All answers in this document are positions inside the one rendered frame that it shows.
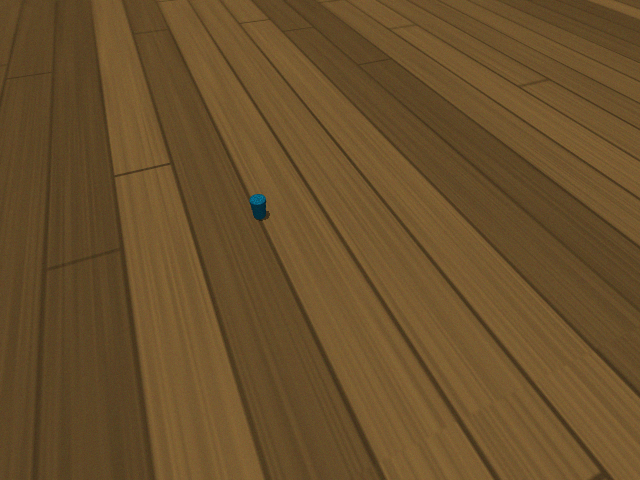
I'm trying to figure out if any cup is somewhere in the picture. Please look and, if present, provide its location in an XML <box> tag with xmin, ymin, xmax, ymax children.
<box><xmin>249</xmin><ymin>194</ymin><xmax>266</xmax><ymax>219</ymax></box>

